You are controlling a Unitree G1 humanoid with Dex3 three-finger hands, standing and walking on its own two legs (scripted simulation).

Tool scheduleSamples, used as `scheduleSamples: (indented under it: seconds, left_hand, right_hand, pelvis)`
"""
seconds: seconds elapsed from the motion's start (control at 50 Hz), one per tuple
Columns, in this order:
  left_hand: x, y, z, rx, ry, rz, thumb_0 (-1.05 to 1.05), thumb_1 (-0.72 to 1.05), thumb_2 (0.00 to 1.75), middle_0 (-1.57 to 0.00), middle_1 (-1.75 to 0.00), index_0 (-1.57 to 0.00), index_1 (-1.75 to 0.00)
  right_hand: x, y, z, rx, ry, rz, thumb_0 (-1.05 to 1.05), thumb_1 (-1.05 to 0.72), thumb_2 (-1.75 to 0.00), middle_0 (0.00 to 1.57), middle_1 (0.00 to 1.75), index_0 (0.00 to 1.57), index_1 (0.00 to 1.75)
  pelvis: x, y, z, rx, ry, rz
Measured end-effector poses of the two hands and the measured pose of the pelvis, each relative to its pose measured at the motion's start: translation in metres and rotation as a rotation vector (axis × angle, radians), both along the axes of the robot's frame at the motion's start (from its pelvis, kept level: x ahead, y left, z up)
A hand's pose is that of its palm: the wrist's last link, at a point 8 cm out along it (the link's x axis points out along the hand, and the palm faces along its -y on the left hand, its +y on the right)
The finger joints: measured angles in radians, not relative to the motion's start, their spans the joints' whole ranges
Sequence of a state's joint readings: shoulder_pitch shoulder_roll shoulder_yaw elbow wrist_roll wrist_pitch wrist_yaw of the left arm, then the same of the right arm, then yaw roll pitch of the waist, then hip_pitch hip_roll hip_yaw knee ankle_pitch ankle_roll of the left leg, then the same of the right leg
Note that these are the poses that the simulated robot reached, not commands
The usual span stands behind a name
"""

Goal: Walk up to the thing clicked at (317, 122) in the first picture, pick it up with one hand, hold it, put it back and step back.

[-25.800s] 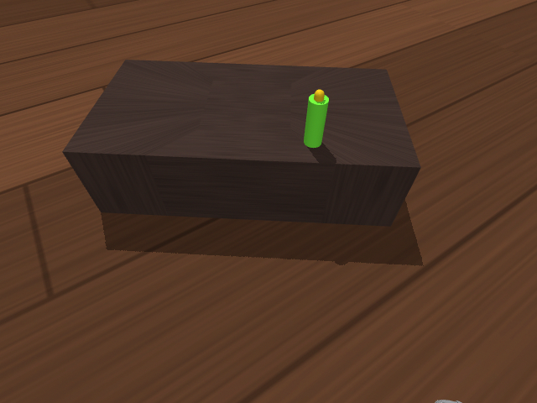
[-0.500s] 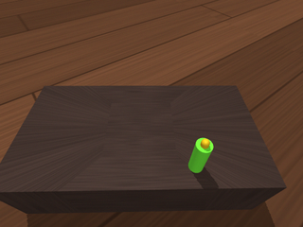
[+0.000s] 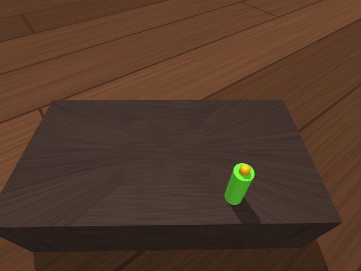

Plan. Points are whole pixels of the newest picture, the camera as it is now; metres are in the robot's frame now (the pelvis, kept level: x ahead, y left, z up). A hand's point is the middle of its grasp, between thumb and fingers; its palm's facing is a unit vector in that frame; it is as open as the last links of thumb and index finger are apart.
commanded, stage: stand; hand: right
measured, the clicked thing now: (239, 183) +0.45 -0.22 -0.27
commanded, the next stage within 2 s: step back in 1.36 s
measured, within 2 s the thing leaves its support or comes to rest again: neither
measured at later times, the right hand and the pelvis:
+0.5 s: hand out of the picture +0.07 -0.25 -0.16, palm faces -0.03 +0.94 -0.35, open 7.4 cm; pelvis +0.00 +0.00 +0.00, yaw +0 degrees
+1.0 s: hand out of the picture +0.06 -0.26 -0.16, palm faces -0.03 +0.94 -0.34, open 7.4 cm; pelvis +0.00 +0.00 +0.00, yaw +0 degrees
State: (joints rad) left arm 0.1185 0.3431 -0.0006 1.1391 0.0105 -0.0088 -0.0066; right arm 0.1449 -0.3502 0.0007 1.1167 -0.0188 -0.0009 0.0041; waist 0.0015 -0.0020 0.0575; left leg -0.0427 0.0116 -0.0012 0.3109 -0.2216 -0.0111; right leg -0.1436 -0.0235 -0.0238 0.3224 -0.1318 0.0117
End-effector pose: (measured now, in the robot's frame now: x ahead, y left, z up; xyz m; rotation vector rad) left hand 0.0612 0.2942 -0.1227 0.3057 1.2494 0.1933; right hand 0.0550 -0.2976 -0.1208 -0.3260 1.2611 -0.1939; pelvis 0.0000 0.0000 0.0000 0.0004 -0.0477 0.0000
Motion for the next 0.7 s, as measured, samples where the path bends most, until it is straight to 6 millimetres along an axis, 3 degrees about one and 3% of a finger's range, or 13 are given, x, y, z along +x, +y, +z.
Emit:
scheduleSamples:
  seconds: [0.44,0.7]
  left_hand:
    - [0.012,-0.001,0.002,0.003,-0.019,-0.006,0.0,0.91,0.89,-0.2,-0.3,-0.21,-0.3]
    - [0.011,-0.002,0.004,0.006,-0.031,-0.007,0.0,0.91,0.89,-0.2,-0.3,-0.21,-0.3]
  right_hand:
    - [0.013,-0.001,0.0,0.001,-0.021,0.009,0.01,-0.9,-0.9,0.2,0.3,0.21,0.3]
    - [0.011,-0.003,0.001,0.002,-0.025,0.004,0.01,-0.9,-0.9,0.2,0.3,0.21,0.3]
  pelvis:
    - [0.005,-0.001,0.0,0.001,0.003,0.001]
    - [0.002,-0.003,0.0,0.001,-0.002,0.002]
